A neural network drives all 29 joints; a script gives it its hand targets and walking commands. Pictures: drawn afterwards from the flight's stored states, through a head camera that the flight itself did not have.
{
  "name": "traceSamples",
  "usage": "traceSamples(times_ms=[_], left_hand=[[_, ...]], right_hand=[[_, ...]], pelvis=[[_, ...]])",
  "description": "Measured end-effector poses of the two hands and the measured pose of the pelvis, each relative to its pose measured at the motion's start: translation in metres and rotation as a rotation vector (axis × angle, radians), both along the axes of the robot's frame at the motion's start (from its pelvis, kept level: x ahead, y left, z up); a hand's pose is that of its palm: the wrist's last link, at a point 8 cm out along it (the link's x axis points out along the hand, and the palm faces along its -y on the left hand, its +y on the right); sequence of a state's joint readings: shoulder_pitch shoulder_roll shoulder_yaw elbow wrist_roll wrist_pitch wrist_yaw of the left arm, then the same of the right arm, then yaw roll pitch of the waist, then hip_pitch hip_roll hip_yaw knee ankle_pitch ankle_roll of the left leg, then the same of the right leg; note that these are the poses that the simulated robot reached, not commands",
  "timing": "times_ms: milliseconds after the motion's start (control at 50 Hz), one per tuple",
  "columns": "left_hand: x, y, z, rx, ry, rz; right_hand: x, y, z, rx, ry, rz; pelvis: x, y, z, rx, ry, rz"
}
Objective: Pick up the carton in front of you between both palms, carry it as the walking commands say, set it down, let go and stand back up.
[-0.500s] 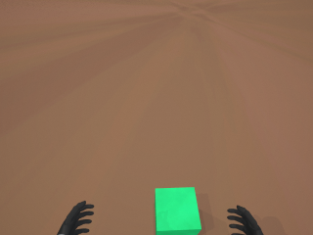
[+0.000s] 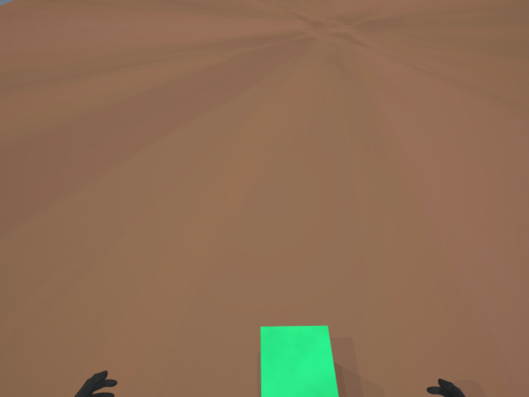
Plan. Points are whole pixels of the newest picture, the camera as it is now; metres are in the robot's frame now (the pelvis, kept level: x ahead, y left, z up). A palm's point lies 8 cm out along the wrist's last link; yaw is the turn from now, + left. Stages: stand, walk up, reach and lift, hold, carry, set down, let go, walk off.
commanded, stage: stand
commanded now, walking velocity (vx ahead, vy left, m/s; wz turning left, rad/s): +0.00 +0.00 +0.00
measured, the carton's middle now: (293, 373) +0.36 -0.09 -0.64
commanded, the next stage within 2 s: none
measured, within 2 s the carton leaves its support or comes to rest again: neither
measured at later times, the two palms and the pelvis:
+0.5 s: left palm out of the picture +0.11 +0.29 -0.09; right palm out of the picture +0.10 -0.30 -0.09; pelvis -0.01 +0.00 +0.01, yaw +0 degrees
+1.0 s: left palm out of the picture +0.07 +0.30 -0.09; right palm out of the picture +0.07 -0.30 -0.09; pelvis -0.02 +0.00 +0.01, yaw -1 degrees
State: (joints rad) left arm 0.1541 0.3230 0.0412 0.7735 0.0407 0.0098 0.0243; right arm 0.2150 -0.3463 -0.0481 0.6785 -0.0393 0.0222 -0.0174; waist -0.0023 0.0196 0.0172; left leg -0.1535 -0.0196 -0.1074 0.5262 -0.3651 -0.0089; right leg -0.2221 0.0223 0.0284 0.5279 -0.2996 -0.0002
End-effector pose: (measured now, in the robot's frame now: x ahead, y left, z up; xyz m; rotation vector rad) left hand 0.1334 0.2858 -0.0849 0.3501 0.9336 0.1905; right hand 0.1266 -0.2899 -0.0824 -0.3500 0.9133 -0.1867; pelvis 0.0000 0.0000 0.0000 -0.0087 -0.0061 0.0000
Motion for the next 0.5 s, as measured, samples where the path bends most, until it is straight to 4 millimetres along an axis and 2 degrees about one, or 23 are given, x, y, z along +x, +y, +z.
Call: traceSamples(times_ms=[220, 500], left_hand=[[-0.004, -0.001, -0.002, -0.006, 0.021, 0.012], [-0.024, 0.008, -0.004, 0.001, 0.064, 0.033]], right_hand=[[-0.006, -0.001, -0.003, -0.001, 0.030, -0.001], [-0.023, -0.007, -0.003, -0.014, 0.062, -0.006]], pelvis=[[0.000, -0.002, 0.003, 0.000, -0.011, 0.002], [-0.008, -0.002, 0.006, 0.003, -0.024, -0.001]])
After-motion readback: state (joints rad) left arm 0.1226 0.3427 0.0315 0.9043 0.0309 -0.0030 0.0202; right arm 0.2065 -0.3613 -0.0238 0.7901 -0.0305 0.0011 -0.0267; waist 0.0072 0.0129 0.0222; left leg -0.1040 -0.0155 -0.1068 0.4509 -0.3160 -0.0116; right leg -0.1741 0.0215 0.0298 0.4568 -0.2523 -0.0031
